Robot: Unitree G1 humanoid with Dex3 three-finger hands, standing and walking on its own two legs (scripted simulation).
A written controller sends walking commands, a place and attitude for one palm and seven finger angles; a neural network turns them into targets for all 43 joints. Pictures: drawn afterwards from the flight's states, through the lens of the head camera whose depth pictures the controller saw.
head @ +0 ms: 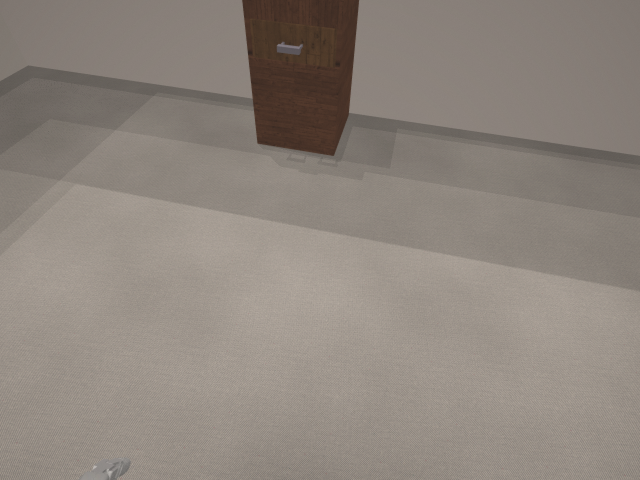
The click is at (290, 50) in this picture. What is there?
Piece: drawer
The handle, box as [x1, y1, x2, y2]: [277, 42, 302, 54]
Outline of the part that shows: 277,45 277,51 299,54 302,44 300,44 299,46 285,45 284,42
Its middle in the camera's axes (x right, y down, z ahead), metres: -0.14 -0.84 +1.70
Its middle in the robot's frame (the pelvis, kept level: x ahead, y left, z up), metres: +1.82 +0.21 -0.21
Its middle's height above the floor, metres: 0.56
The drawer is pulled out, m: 0.00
